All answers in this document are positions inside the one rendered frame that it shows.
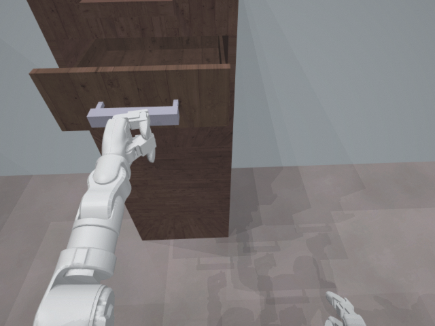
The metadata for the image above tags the robot left upper arm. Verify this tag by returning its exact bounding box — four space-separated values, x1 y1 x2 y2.
36 285 115 326

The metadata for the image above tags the robot left forearm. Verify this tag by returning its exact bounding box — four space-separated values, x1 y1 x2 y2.
33 154 131 326

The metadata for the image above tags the handle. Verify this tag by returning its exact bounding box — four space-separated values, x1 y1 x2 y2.
80 0 175 18
87 100 179 128
130 128 189 137

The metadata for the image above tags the cabinet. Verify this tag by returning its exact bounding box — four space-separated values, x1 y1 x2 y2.
27 0 239 240

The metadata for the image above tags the drawer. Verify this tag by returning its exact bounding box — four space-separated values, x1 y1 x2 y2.
29 36 230 131

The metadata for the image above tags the robot left hand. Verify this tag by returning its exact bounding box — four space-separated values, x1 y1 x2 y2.
102 109 156 166

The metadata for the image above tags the robot right hand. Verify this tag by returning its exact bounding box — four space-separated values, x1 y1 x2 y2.
324 291 366 326

